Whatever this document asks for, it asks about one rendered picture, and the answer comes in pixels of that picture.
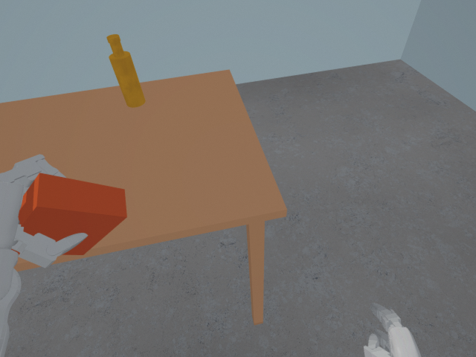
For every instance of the robot left hand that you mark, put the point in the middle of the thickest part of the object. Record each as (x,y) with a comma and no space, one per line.
(38,249)

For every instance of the sponge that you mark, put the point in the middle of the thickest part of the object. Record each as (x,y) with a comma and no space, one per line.
(58,207)

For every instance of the robot right hand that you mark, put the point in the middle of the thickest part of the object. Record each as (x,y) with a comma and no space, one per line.
(398,343)

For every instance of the left robot forearm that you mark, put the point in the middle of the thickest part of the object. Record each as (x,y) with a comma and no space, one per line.
(10,286)

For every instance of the table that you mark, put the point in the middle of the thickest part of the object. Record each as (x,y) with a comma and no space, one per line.
(188,158)

